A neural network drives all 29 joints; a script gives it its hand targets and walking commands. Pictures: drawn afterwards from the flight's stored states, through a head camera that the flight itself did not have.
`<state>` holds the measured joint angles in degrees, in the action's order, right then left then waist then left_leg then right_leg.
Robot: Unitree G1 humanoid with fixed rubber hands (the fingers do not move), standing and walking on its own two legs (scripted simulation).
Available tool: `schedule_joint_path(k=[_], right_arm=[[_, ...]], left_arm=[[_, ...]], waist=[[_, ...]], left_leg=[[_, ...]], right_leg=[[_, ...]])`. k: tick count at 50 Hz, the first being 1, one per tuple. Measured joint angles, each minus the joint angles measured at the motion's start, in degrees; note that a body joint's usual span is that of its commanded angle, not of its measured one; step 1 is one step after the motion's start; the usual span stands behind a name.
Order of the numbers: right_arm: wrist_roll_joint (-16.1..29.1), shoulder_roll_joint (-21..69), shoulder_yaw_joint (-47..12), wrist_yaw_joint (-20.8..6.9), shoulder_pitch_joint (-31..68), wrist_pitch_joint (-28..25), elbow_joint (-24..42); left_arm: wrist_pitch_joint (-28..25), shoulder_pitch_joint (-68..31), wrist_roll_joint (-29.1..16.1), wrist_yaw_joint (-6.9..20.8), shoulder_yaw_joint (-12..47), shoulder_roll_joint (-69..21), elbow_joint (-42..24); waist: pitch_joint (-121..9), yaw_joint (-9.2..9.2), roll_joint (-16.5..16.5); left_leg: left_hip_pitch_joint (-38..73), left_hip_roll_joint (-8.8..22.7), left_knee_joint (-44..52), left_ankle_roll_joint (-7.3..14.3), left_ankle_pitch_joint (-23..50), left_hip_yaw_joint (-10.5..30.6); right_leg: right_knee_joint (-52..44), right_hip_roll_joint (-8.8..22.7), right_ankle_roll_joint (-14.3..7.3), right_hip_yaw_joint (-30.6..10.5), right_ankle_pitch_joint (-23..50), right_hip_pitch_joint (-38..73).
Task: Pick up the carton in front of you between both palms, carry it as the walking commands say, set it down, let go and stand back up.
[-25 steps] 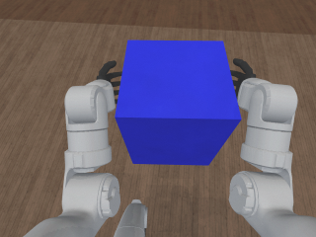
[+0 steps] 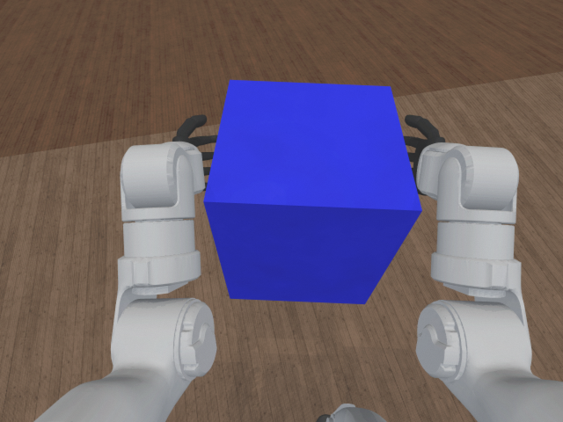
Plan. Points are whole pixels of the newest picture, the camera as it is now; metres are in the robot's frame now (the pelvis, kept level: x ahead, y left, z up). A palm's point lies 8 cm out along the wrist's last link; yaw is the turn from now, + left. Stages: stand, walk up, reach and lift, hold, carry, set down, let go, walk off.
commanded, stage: carry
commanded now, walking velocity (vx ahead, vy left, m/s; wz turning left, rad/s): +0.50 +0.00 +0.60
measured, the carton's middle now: (303, 201) +0.39 -0.03 +0.11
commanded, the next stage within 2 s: none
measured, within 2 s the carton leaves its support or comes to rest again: neither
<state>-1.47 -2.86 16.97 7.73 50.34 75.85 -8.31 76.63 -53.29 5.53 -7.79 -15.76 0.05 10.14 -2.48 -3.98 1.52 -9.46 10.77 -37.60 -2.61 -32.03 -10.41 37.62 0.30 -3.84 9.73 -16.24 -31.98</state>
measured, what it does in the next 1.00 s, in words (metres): climbs, turning left: left foot 0.04 m higher, then right foot 0.04 m higher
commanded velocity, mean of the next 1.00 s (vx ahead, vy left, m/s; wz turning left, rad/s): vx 0.50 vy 0.00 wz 0.24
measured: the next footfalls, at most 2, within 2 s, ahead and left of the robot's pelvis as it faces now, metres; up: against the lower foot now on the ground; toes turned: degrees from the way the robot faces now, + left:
left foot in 0.42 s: +0.46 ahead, +0.14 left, +0.07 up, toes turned +20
right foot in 0.88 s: +0.77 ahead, +0.03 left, +0.11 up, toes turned +11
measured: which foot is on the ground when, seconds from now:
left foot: down 0.00-0.00, up 0.02-0.40, down 0.42-0.92, up 0.94-1.00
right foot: down 0.00-0.44, up 0.46-0.86, down 0.88-1.00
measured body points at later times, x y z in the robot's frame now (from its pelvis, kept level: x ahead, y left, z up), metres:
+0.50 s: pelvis +0.31 +0.05 +0.03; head +0.34 +0.04 +0.48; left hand +0.67 +0.26 +0.18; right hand +0.73 -0.03 +0.18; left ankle +0.42 +0.13 -0.66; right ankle +0.15 -0.10 -0.59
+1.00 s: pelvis +0.61 +0.08 +0.09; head +0.63 +0.08 +0.54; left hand +0.92 +0.35 +0.24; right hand +1.04 +0.07 +0.25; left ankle +0.48 +0.14 -0.54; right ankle +0.72 +0.02 -0.62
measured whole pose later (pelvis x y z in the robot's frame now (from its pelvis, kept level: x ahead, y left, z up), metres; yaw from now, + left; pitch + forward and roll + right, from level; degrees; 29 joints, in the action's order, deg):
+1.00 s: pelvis +0.61 +0.08 +0.09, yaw +18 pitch +4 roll -1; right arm -3.4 -3.2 16.8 6.7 49.8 76.2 -13.0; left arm 75.7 -48.3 4.1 -8.2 -12.5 0.0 12.0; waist -2.9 3.6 1.4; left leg -27.1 -0.9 -72.7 2.7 -25.6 1.2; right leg 37.8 -0.3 -4.8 8.6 -19.5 -29.8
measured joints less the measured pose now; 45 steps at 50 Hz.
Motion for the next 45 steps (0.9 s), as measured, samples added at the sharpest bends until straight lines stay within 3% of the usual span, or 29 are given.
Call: schedule_joint_path(k=[3, 5, 7, 13, 17, 19, 22, 23, 25, 28, 32, 37, 42, 45], right_arm=[[0.3, -1.4, 0.2, -0.8, -0.1, -0.5, -3.5], [-0.1, -1.3, -0.4, -0.8, 0.2, 0.1, -4.2], [-0.6, -0.9, -1.2, -0.8, 0.6, 0.6, -3.4], [-1.8, 0.3, -1.4, -0.6, 1.7, 1.7, 2.1], [-2.6, 0.6, -0.6, -0.6, 2.3, 2.0, 1.0], [-2.9, 0.5, -0.5, -0.6, 2.7, 1.8, -1.2], [-2.9, 0.8, -1.7, -0.7, 2.8, 0.3, -5.0], [-2.8, 1.0, -2.4, -0.7, 2.8, -0.4, -5.8], [-2.0, 1.2, -3.9, -0.4, 1.8, -1.4, -6.0], [0.2, 1.0, -5.2, 0.7, 0.0, -1.2, -3.2], [1.2, 1.3, -3.9, 1.6, 0.1, -0.6, 1.5], [0.2, 2.5, -1.5, 1.6, 0.9, -0.7, 4.1], [-1.7, 2.6, -1.1, 0.6, 0.8, -0.5, -0.4], [-2.1, 1.1, -1.0, -0.2, 0.7, -0.2, -3.2]], left_arm=[[-0.8, 2.1, 1.3, 0.0, 1.1, -1.6, 1.2], [-0.3, 4.5, 0.6, 0.0, 1.5, -1.6, -0.5], [0.2, 6.0, -0.5, -0.2, 1.6, -1.2, -3.0], [0.5, 5.9, -2.1, -1.1, 0.2, -1.0, -8.3], [0.3, 5.0, -2.4, -1.1, -0.2, -0.9, -6.3], [0.3, 4.7, -2.4, -1.1, -0.4, -0.6, -4.4], [0.3, 5.4, -2.4, -0.8, -1.0, 0.2, -2.8], [0.1, 5.5, -2.3, -0.6, -1.3, 0.6, -2.5], [0.0, 5.8, -2.2, -0.3, -2.0, 1.0, -2.6], [1.1, 5.6, -1.4, -0.3, -2.8, 0.6, -4.7], [1.6, 4.5, -0.8, -0.3, -3.4, -0.2, -8.6], [1.2, 3.8, -0.8, -0.3, -3.3, -0.4, -10.6], [1.0, 3.8, -1.0, -0.1, -2.1, 0.5, -5.0], [-0.1, 3.0, -0.9, -0.1, -0.5, 0.5, 0.0]], waist=[[0.6, 2.47, 0.1], [1.4, 3.75, 0.2], [2.5, 4.83, 0.4], [3.3, 6.73, 0.5], [1.6, 7.07, -0.1], [0.8, 6.34, -0.7], [1.2, 2.74, -2.0], [1.7, 1.19, -2.5], [3.1, -0.91, -2.6], [5.3, -2.26, -2.3], [6.7, -1.97, -1.7], [4.3, -0.48, -1.9], [-0.4, 1.14, -1.5], [-1.6, 3.28, 0.5]], left_leg=[[-11.0, -4.1, -26.5, 2.0, 1.1, 8.4], [-18.3, -6.2, -36.3, 3.5, 4.1, 9.4], [-24.5, -7.0, -39.2, 4.6, 7.3, 9.2], [-38.0, -6.4, -36.1, 5.4, 11.6, 7.2], [-39.1, -6.1, -22.6, 6.2, 15.4, 4.1], [-36.3, -7.6, -14.2, 7.4, 15.3, 1.5], [-27.8, -12.5, -4.7, 9.3, 17.5, -1.5], [-27.1, -13.6, -6.2, 9.6, 16.1, -1.4], [-25.0, -14.8, -6.6, 10.1, 12.7, -0.4], [-20.5, -15.7, -1.6, 9.4, 12.3, 1.3], [-15.3, -15.6, 3.9, 9.1, 11.8, 3.3], [-9.0, -14.9, 8.5, 7.9, 9.0, 5.6], [-1.3, -13.0, 11.9, 5.6, 4.5, 8.0], [-0.1, -10.1, 3.7, 4.7, 0.1, 9.2]], right_leg=[[1.4, 1.0, 1.7, 0.5, -4.6, 3.4], [-1.3, 1.8, 2.7, 0.6, -5.3, 6.7], [-4.1, 2.4, 3.0, 1.0, -5.8, 9.9], [-9.7, 3.8, 4.1, 3.9, -9.6, 19.2], [-13.8, 4.7, 6.2, 6.3, -12.8, 26.7], [-14.3, 5.9, 7.4, 7.5, -14.9, 30.3], [0.1, 10.3, 7.6, 7.3, -15.6, 30.5], [10.7, 10.5, 7.2, 3.3, -13.8, 27.0], [31.9, 6.7, 6.2, -6.0, -11.8, 17.7], [45.2, 2.7, 3.9, -10.8, -10.3, 5.1], [40.7, 2.5, 2.5, -10.7, -10.1, -7.5], [26.8, 4.4, 3.2, -8.7, -5.7, -14.9], [8.7, 3.1, 2.2, -5.1, -0.7, -10.8], [0.9, 0.0, 0.0, -1.3, 2.5, -3.9]])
